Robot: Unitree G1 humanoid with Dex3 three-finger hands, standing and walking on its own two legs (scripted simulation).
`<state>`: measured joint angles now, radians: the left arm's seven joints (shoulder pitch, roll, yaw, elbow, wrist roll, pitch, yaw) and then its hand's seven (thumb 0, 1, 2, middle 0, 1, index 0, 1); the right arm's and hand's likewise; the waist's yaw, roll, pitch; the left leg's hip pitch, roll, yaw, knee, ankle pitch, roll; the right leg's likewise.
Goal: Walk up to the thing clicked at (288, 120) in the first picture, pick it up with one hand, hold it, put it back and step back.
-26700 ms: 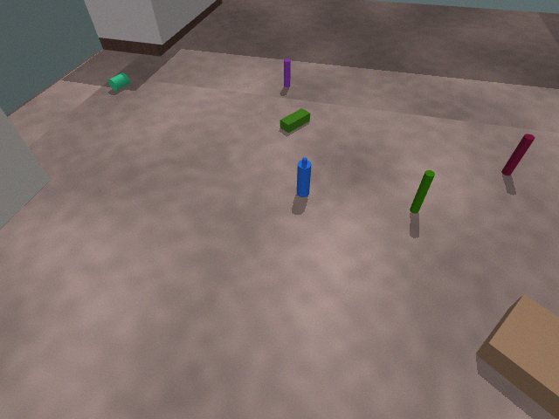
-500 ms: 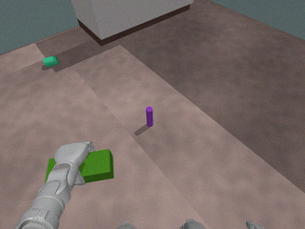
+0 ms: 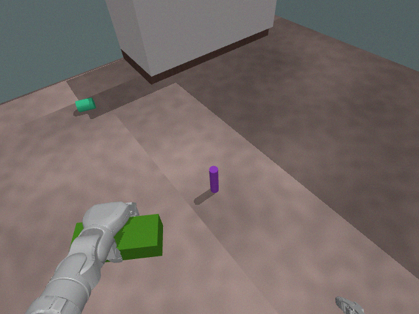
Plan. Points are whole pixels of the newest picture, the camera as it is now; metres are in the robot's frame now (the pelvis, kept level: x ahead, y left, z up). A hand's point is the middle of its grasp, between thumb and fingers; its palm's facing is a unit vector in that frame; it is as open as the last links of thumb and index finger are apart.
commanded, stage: hold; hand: left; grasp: from above
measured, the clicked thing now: (119, 239) +0.32 +0.23 -0.09
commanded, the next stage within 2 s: crouch in 1.60 s
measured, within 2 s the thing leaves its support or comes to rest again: neither
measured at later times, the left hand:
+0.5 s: hand (116, 235) +0.30 +0.21 -0.03, palm faces -0.44 -0.06 -0.90, open 10.4 cm
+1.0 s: hand (116, 236) +0.29 +0.21 -0.01, palm faces -0.43 -0.06 -0.90, open 10.5 cm
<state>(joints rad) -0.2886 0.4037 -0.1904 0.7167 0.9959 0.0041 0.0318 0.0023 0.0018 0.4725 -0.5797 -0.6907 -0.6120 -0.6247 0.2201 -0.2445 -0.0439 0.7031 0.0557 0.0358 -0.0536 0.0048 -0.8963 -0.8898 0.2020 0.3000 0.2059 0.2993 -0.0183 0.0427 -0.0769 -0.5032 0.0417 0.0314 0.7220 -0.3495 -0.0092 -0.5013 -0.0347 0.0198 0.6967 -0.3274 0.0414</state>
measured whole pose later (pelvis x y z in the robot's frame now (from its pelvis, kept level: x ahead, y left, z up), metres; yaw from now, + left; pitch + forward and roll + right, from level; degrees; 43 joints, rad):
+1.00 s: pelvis +0.00 -0.01 +0.02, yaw -1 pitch +2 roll +1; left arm -0.22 0.40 -0.21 0.56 0.98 0.02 -0.06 0.00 -0.02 0.49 -0.58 -0.72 -0.61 -0.66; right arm 0.18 -0.26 -0.03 0.66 0.07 0.09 -0.06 0.01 -0.90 -0.89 0.20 0.30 0.20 0.30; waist 0.02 0.06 -0.02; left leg -0.29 0.04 0.05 0.51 -0.25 -0.02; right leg -0.32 -0.03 0.03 0.54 -0.26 0.03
